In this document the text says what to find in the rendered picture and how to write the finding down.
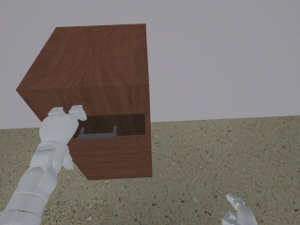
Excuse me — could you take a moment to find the left robot hand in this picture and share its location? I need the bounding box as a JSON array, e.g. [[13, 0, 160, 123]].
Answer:
[[39, 105, 87, 171]]

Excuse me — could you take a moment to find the cabinet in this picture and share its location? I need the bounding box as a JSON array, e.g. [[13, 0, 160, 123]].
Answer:
[[16, 23, 153, 181]]

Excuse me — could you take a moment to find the drawer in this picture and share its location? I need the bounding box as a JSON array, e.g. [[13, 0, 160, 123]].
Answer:
[[72, 113, 145, 139]]

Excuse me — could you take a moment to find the right robot hand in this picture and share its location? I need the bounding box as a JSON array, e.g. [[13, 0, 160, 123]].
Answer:
[[222, 193, 258, 225]]

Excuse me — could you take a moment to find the handle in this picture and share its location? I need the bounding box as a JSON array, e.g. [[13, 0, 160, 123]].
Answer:
[[78, 126, 117, 140]]

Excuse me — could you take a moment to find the left robot forearm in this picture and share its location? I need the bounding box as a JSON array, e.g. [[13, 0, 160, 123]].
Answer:
[[0, 141, 67, 225]]

